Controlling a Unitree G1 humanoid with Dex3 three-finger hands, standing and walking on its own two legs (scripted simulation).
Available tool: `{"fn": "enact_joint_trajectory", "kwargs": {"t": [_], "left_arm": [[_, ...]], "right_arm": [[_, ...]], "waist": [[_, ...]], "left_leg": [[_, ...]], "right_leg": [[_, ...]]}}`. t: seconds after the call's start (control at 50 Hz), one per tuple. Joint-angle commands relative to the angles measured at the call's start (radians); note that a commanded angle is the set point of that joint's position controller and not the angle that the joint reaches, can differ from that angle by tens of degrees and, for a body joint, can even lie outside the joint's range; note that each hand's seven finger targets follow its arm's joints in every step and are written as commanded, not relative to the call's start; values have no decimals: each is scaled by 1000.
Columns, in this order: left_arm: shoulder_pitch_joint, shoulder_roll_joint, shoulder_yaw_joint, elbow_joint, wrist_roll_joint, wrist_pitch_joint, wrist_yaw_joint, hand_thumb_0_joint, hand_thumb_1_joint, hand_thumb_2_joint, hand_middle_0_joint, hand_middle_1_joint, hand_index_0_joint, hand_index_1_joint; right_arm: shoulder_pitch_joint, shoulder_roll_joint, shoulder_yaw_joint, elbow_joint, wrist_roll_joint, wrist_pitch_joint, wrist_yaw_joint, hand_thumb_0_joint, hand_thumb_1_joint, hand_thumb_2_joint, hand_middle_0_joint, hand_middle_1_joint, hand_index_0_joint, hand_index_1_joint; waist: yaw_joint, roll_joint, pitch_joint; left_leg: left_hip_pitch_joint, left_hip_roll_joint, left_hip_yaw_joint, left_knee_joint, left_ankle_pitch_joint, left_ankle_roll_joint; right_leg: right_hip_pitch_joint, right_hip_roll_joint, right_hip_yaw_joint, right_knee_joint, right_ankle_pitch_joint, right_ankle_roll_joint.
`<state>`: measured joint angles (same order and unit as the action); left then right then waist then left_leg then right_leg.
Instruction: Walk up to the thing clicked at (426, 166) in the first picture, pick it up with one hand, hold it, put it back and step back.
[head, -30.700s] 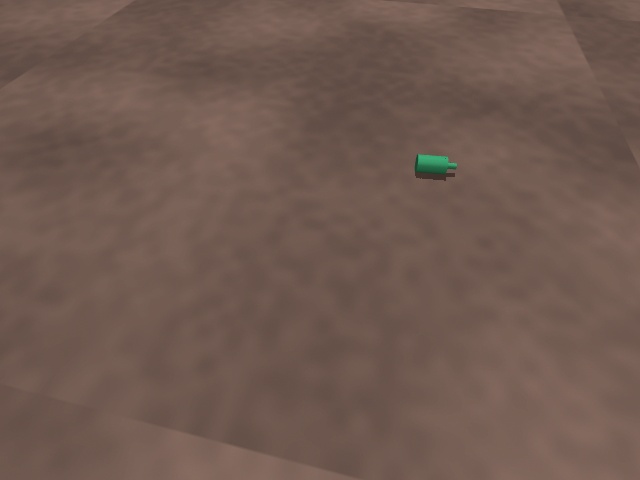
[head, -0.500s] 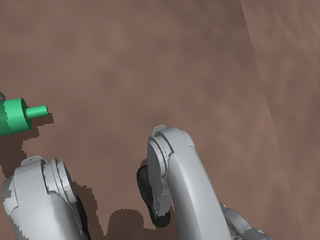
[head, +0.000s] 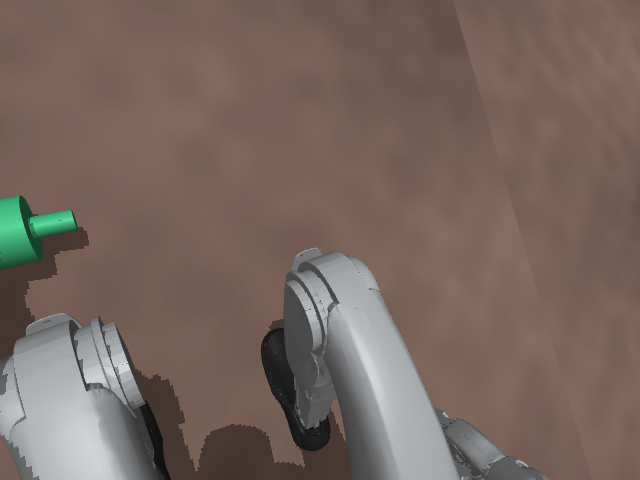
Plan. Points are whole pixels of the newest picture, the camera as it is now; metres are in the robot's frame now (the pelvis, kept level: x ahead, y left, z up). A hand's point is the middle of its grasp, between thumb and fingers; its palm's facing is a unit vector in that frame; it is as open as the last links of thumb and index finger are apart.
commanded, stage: open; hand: left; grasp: from above
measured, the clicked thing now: out of the picture +0.43 +0.29 -0.25
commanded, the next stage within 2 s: withdraw in 0.54 s
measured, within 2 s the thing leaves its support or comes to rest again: rests again in 0.04 s
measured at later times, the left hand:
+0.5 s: hand out of the picture +0.41 +0.33 -0.23, palm faces -0.48 -0.14 -0.87, open 14.0 cm
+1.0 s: hand out of the picture +0.44 +0.34 -0.15, palm faces -0.20 -0.07 -0.98, open 14.0 cm
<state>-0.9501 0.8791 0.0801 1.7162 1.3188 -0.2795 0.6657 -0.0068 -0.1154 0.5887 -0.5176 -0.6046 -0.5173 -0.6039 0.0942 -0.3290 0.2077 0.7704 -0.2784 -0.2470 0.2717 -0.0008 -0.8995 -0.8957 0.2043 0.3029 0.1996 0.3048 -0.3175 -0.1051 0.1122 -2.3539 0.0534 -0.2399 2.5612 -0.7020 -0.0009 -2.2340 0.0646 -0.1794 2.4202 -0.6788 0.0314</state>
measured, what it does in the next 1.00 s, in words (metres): stands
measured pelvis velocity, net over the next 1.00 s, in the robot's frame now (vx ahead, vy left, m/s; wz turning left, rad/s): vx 0.01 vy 0.00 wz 0.02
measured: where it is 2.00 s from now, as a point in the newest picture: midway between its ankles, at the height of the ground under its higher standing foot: (231, 443)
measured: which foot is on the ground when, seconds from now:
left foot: down 0.00-1.00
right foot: down 0.00-1.00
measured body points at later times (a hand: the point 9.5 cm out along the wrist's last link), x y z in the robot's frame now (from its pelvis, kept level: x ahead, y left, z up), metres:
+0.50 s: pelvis +0.00 +0.00 +0.00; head +0.26 +0.11 +0.35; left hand +0.43 +0.33 -0.18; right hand +0.07 -0.26 -0.08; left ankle +0.07 +0.13 -0.26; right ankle +0.11 -0.11 -0.26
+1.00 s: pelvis +0.01 +0.00 +0.01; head +0.22 +0.10 +0.39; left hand +0.45 +0.34 -0.10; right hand +0.09 -0.26 -0.08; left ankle +0.07 +0.13 -0.26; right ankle +0.11 -0.11 -0.26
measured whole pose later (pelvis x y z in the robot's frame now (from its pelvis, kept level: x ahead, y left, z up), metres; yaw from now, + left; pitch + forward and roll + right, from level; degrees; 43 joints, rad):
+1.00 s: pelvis +0.01 +0.00 +0.01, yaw +1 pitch +31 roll -11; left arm -0.82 0.72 0.14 1.34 1.20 -0.09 0.64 0.00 -0.47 0.96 -0.09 -0.98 -0.10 -0.97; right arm 0.13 -0.30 0.09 0.78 -0.20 -0.19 0.32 0.00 -0.90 -0.90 0.20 0.30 0.20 0.30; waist -0.24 -0.02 -0.04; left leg -2.37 0.06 -0.20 2.51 -0.71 0.00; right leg -2.26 0.06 -0.15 2.39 -0.70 0.02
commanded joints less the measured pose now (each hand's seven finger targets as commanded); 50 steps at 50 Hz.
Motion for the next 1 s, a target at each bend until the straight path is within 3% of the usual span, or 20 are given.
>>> {"fn": "enact_joint_trajectory", "kwargs": {"t": [0.0,0.1,0.18,0.22,0.24,0.3,0.36,0.38,0.44,0.5,0.54,0.62,0.72,0.76,0.78,0.84,0.86,0.88,0.94,0.98], "left_arm": [[-266,189,-3,-112,-17,8,56,0,-258,779,-285,-768,-291,-761],[-272,201,11,-116,-11,39,69,0,-361,860,-210,-828,-209,-827],[-248,234,52,-124,-14,59,71,0,-428,909,-141,-906,-145,-900],[-250,214,35,-99,-15,70,59,0,-473,948,-114,-925,-112,-924],[-234,249,65,-105,-21,73,56,0,-491,966,-95,-946,-94,-946],[-196,259,104,-86,-36,79,30,0,-527,1014,-80,-963,-70,-971],[-199,244,99,-109,-53,63,-3,0,-531,1019,-71,-988,-63,-995],[-202,206,75,-103,-58,59,-23,0,-533,1019,-69,-995,-62,-1000],[-254,196,44,-159,-70,22,-56,0,-515,1005,-68,-1003,-67,-1003],[-244,213,35,-180,-75,-17,-62,0,-507,990,-64,-1017,-69,-1010],[-222,229,47,-187,-63,-38,-51,0,-512,1003,-65,-1006,-64,-1005],[-213,246,61,-185,-15,-58,-11,0,-486,991,-64,-1007,-69,-1001],[-202,241,71,-171,19,-11,77,0,-463,949,-66,-1004,-88,-979],[-201,249,109,-276,-3,29,115,0,-477,955,-65,-995,-83,-975],[-209,252,131,-306,-8,53,125,0,-476,952,-66,-990,-83,-970],[-240,219,133,-385,-41,120,109,0,-486,957,-66,-976,-78,-961],[-251,217,146,-442,-62,141,95,0,-481,954,-67,-975,-79,-959],[-224,208,159,-508,-91,162,80,0,-490,960,-66,-971,-75,-959],[-127,64,54,-570,-160,233,-19,0,-513,981,-69,-971,-68,-969],[-122,-9,-11,-589,-192,272,-114,0,-508,981,-71,-969,-70,-968]], "right_arm": [[155,-300,-90,11,16,-17,-5,0,-887,-896,201,301,201,301],[158,-300,-80,5,11,-23,9,0,-887,-897,201,301,201,301],[131,-309,-83,-24,13,-24,15,0,-888,-897,201,301,201,301],[128,-302,-83,-25,14,-27,20,0,-890,-898,201,301,201,301],[134,-307,-89,-16,17,-27,19,0,-889,-898,201,301,201,301],[176,-307,-99,-16,15,-20,19,0,-890,-899,201,301,201,301],[171,-303,-100,-25,17,-15,15,0,-892,-900,201,301,201,301],[178,-294,-103,-26,18,-12,16,0,-893,-900,201,301,201,301],[189,-277,-83,-15,17,-4,13,0,-890,-899,201,301,201,301],[186,-289,-84,-19,29,10,0,0,-892,-899,201,301,201,301],[184,-286,-81,-15,26,20,-5,0,-890,-899,201,301,201,301],[171,-297,-82,-22,17,30,-9,0,-885,-897,201,301,201,301],[142,-292,-82,-23,6,15,-2,0,-889,-894,201,300,201,300],[137,-287,-102,-16,14,11,4,0,-893,-897,201,300,201,300],[147,-285,-113,-21,16,7,13,0,-893,-897,201,300,201,300],[143,-283,-156,-33,44,-1,42,0,-894,-898,201,300,201,300],[151,-284,-172,-30,56,2,46,0,-892,-897,201,300,201,300],[158,-274,-184,-30,70,12,48,0,-893,-899,201,300,201,300],[147,-246,-221,-27,120,49,47,0,-898,-902,200,300,200,300],[168,-230,-251,-20,153,79,32,0,-898,-901,200,300,200,300]], "waist": [[-41,416,-616],[-39,462,-630],[-26,491,-650],[-42,476,-619],[-28,484,-619],[-27,466,-619],[-33,448,-615],[-45,440,-612],[-69,417,-637],[-51,397,-640],[-32,416,-665],[-30,451,-649],[-13,465,-615],[35,545,-699],[39,566,-737],[48,627,-801],[62,641,-847],[99,684,-906],[142,655,-962],[131,571,-910]], "left_leg": [[451,4,99,-251,160,14],[495,4,94,-268,171,5],[512,6,91,-267,211,1],[490,5,96,-256,195,5],[475,5,103,-258,190,9],[469,3,103,-264,193,10],[454,2,92,-275,169,12],[466,1,93,-267,176,13],[463,3,93,-237,198,22],[456,4,92,-238,188,22],[472,4,95,-240,206,18],[492,3,95,-246,206,10],[468,0,108,-262,161,8],[519,2,116,-291,192,-2],[558,2,114,-287,210,-6],[616,8,116,-300,224,-12],[639,5,117,-311,234,-13],[660,3,123,-342,252,-15],[650,-4,147,-405,214,-5],[604,-8,161,-428,170,9]], "right_leg": [[316,54,-75,-242,228,-49],[299,47,-87,-225,235,-52],[312,47,-90,-211,275,-53],[299,47,-87,-207,268,-52],[313,51,-79,-217,259,-53],[320,45,-81,-221,254,-53],[315,44,-87,-227,228,-55],[316,41,-82,-224,239,-53],[350,41,-80,-233,272,-43],[369,44,-75,-252,259,-43],[388,47,-71,-246,275,-44],[354,48,-90,-224,266,-50],[310,55,-80,-229,223,-54],[318,57,-71,-231,239,-64],[296,48,-79,-214,257,-62],[255,41,-69,-200,279,-64],[261,32,-64,-205,286,-64],[284,29,-57,-217,294,-69],[287,33,-24,-274,264,-76],[284,34,2,-327,226,-75]]}}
